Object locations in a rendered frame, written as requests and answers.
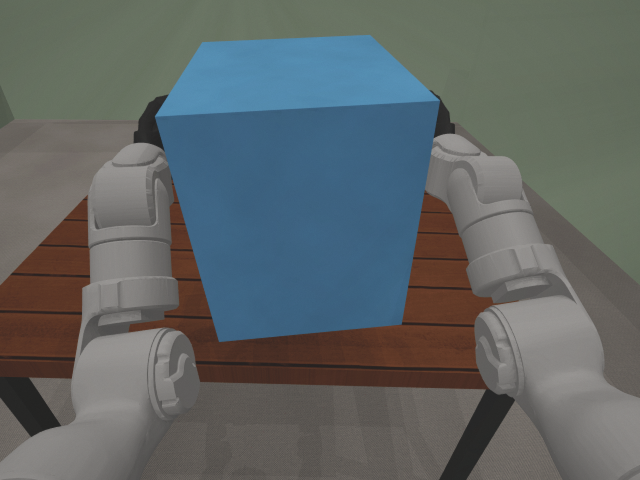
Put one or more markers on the robot left hand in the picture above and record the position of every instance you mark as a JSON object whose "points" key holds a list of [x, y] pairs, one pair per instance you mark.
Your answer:
{"points": [[147, 128]]}

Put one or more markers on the robot left upper arm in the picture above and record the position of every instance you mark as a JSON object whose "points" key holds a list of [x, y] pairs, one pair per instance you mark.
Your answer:
{"points": [[128, 388]]}

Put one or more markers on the left robot forearm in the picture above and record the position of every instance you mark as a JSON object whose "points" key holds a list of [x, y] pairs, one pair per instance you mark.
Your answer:
{"points": [[129, 237]]}

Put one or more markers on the carton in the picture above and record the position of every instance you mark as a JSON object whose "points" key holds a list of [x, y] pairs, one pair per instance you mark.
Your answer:
{"points": [[300, 167]]}

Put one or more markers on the table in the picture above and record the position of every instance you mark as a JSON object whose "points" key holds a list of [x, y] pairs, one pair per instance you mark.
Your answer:
{"points": [[41, 315]]}

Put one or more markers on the right robot forearm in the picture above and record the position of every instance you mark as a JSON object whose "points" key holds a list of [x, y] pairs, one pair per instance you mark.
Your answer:
{"points": [[507, 257]]}

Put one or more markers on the robot right hand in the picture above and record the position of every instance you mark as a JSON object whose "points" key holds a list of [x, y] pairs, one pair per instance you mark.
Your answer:
{"points": [[443, 125]]}

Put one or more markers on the robot right upper arm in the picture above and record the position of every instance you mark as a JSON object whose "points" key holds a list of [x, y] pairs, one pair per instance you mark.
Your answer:
{"points": [[544, 353]]}

